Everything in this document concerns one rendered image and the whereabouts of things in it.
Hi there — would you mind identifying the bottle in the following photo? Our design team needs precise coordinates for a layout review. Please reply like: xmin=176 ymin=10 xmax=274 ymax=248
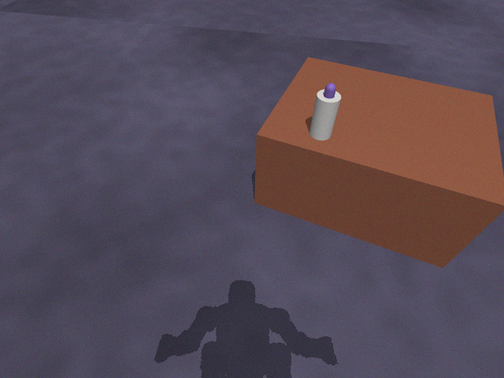
xmin=309 ymin=83 xmax=341 ymax=140

